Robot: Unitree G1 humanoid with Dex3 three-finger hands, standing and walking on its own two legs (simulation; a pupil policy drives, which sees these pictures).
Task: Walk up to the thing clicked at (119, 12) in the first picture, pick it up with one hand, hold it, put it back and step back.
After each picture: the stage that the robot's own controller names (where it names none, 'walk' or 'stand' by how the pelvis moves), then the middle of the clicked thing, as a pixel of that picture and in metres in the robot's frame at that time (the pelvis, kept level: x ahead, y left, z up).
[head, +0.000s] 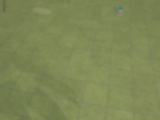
stand; (120, 11) +2.20 -0.60 -0.72
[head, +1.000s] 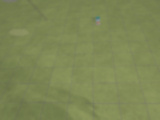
walk; (97, 20) +2.11 -0.11 -0.69
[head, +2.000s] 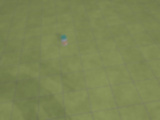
walk; (64, 40) +1.45 +0.30 -0.71
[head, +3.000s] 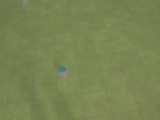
walk; (63, 72) +0.95 +0.24 -0.71
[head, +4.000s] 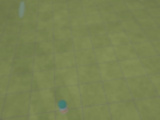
walk; (63, 106) +0.58 +0.21 -0.71
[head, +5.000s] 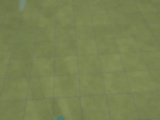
stand; out of the picture +0.40 +0.17 -0.70
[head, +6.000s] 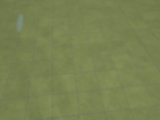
stand; out of the picture +0.35 +0.17 -0.72
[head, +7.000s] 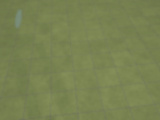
stand; out of the picture +0.34 +0.18 -0.73
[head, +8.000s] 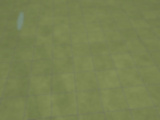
stand; out of the picture +0.34 +0.18 -0.73
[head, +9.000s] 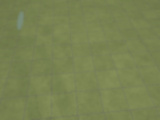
stand; out of the picture +0.34 +0.18 -0.73
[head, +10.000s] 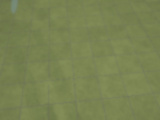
go down; out of the picture +0.35 +0.18 -0.71
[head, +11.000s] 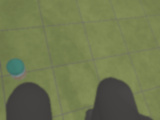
go down; (17, 69) +0.42 +0.22 -0.29
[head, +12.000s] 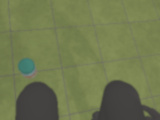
close in; (28, 69) +0.42 +0.22 -0.29
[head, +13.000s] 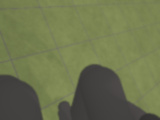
close in; out of the picture +0.41 +0.26 -0.22
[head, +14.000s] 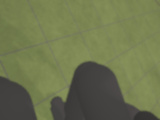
close; out of the picture +0.40 +0.27 -0.22
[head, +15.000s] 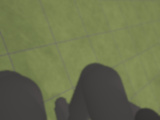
lift; out of the picture +0.36 +0.24 -0.22
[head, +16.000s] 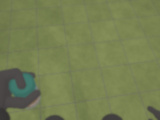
lift; (26, 91) +0.32 +0.18 -0.01
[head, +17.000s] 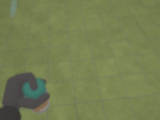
hold; (37, 96) +0.31 +0.16 +0.01
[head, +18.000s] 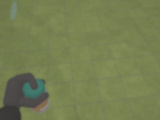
hold; (37, 96) +0.32 +0.17 +0.00
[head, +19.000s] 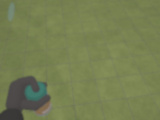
crouch; (39, 99) +0.32 +0.16 -0.01
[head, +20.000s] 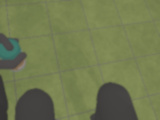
crouch; (12, 56) +0.44 +0.21 -0.09
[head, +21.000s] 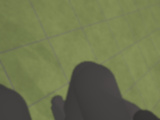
lower; out of the picture +0.42 +0.29 -0.22
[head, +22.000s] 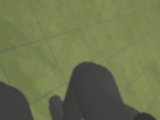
lower; out of the picture +0.42 +0.29 -0.23
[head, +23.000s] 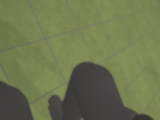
lower; out of the picture +0.42 +0.28 -0.23
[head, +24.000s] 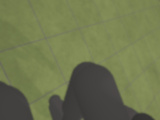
lower; out of the picture +0.41 +0.28 -0.23
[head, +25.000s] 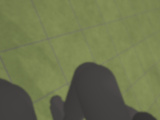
loosen; out of the picture +0.41 +0.26 -0.23
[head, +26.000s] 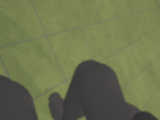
rise; out of the picture +0.41 +0.26 -0.23
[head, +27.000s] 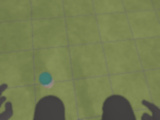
walk; (46, 80) +0.43 +0.19 -0.43
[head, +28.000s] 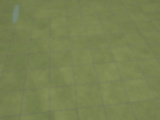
stand; out of the picture +0.36 +0.16 -0.66
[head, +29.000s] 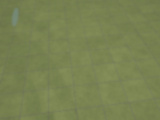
stand; out of the picture +0.37 +0.17 -0.67
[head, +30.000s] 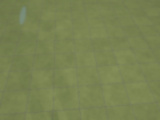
stand; out of the picture +0.37 +0.16 -0.71
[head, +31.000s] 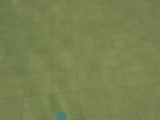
walk; (61, 118) +0.41 +0.12 -0.70
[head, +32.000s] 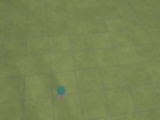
walk; (61, 92) +0.59 +0.13 -0.71
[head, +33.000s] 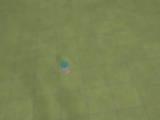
walk; (65, 67) +0.92 +0.24 -0.70
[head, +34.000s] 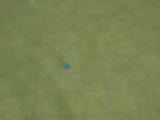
stand; (67, 69) +1.02 +0.16 -0.71
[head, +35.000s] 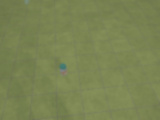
stand; (63, 69) +1.01 +0.18 -0.73
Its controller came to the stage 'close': yes
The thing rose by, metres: 0.71
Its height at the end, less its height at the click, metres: +0.00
